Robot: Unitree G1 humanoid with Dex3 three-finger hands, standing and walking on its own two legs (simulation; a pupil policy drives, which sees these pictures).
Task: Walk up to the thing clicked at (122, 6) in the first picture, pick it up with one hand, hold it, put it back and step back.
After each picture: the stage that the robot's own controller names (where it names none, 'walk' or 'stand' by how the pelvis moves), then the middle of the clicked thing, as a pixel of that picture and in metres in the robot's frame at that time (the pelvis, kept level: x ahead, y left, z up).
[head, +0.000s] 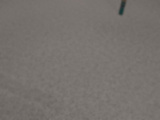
stand; (122, 6) +2.15 -0.60 -0.65
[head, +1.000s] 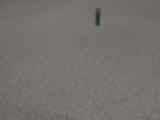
walk; (97, 17) +2.07 -0.09 -0.62
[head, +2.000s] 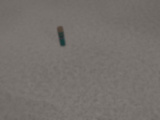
walk; (61, 36) +1.44 +0.30 -0.65
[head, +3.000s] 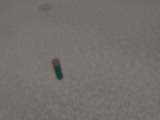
walk; (57, 69) +0.95 +0.30 -0.65
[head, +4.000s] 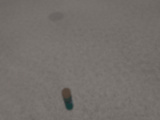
walk; (67, 99) +0.63 +0.18 -0.64
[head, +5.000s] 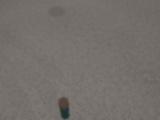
stand; (64, 109) +0.51 +0.14 -0.63
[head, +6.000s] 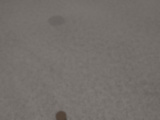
stand; out of the picture +0.45 +0.14 -0.64
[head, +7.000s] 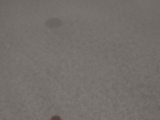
stand; out of the picture +0.43 +0.17 -0.65
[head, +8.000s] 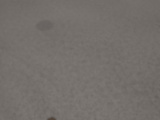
stand; out of the picture +0.42 +0.20 -0.65
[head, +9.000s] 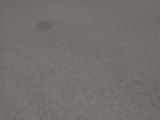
stand; out of the picture +0.39 +0.20 -0.65
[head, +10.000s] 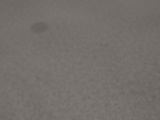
stand; out of the picture +0.39 +0.22 -0.65
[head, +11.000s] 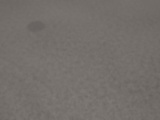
stand; out of the picture +0.39 +0.22 -0.65
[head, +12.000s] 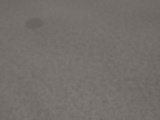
stand; out of the picture +0.38 +0.21 -0.65
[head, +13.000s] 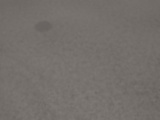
stand; out of the picture +0.40 +0.18 -0.66
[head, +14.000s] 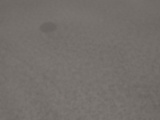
stand; out of the picture +0.41 +0.18 -0.66
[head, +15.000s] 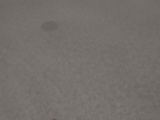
stand; out of the picture +0.41 +0.18 -0.66
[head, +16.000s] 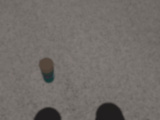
go down; (47, 72) +0.49 +0.14 -0.42
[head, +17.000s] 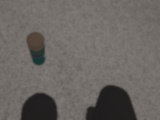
go down; (37, 51) +0.53 +0.14 -0.31
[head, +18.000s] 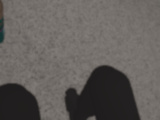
close in; out of the picture +0.53 +0.18 -0.21
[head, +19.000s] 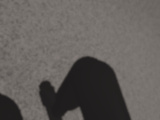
close; out of the picture +0.53 +0.22 -0.19
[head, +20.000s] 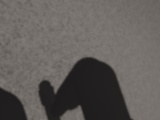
lift; out of the picture +0.48 +0.20 -0.19
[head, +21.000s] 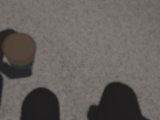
lift; (21, 59) +0.39 +0.19 -0.07
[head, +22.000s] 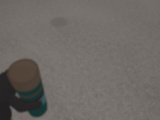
hold; (32, 93) +0.30 +0.16 +0.07
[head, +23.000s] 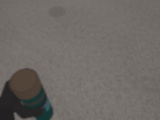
hold; (36, 100) +0.29 +0.16 +0.02
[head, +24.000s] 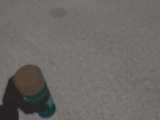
hold; (39, 96) +0.30 +0.15 +0.02
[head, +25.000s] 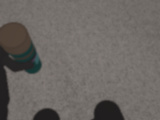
crouch; (25, 54) +0.43 +0.16 -0.04
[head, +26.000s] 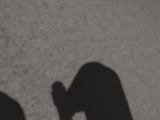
lower; out of the picture +0.51 +0.19 -0.16
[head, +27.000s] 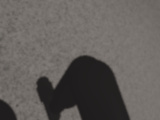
lower; out of the picture +0.51 +0.22 -0.20
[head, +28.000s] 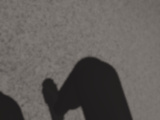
lower; out of the picture +0.50 +0.21 -0.19
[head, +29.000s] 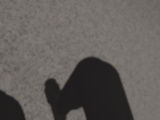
lower; out of the picture +0.49 +0.20 -0.19
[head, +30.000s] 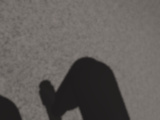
lower; out of the picture +0.51 +0.21 -0.19
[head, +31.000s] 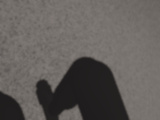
open; out of the picture +0.49 +0.19 -0.20
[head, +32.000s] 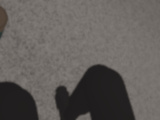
stand; out of the picture +0.48 +0.18 -0.21
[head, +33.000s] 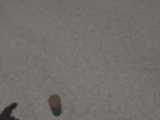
stand; (55, 106) +0.43 +0.12 -0.53
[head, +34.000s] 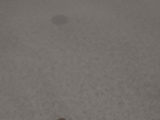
stand; out of the picture +0.40 +0.11 -0.60
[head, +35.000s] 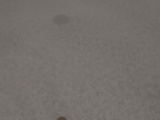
stand; out of the picture +0.41 +0.12 -0.60
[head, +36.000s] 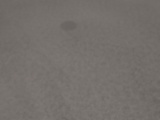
stand; out of the picture +0.42 +0.12 -0.65
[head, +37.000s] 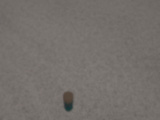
walk; (68, 102) +0.47 +0.07 -0.63
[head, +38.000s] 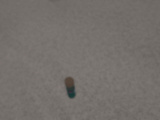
walk; (70, 88) +0.62 +0.14 -0.64
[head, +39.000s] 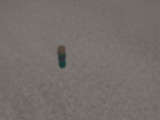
walk; (61, 57) +0.94 +0.15 -0.64
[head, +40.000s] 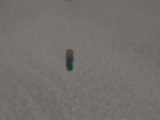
stand; (69, 60) +1.04 +0.12 -0.65
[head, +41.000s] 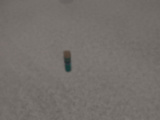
stand; (67, 61) +1.05 +0.15 -0.66
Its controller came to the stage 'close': yes
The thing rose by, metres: 0.69
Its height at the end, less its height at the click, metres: +0.00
